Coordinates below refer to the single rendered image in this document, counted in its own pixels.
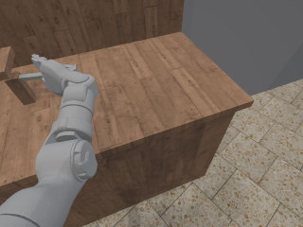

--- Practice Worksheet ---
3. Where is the robot left upper arm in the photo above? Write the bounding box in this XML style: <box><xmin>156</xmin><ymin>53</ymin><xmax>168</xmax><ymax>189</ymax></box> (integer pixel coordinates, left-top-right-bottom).
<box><xmin>0</xmin><ymin>139</ymin><xmax>98</xmax><ymax>227</ymax></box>

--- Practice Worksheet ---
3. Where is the tap lever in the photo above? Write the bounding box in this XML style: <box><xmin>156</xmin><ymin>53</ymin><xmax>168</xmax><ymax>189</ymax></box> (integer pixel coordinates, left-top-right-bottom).
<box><xmin>18</xmin><ymin>72</ymin><xmax>43</xmax><ymax>81</ymax></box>

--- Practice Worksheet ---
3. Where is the robot left hand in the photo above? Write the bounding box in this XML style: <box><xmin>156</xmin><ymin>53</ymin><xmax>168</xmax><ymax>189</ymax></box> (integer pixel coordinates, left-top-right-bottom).
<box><xmin>31</xmin><ymin>54</ymin><xmax>79</xmax><ymax>96</ymax></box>

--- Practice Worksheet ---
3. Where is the counter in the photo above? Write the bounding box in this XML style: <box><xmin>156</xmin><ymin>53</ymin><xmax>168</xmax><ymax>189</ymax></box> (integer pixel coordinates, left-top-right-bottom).
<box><xmin>0</xmin><ymin>0</ymin><xmax>255</xmax><ymax>227</ymax></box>

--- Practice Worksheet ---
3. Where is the left robot forearm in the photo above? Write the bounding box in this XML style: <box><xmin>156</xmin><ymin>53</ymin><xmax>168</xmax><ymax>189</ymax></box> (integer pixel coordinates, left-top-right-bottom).
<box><xmin>35</xmin><ymin>71</ymin><xmax>99</xmax><ymax>177</ymax></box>

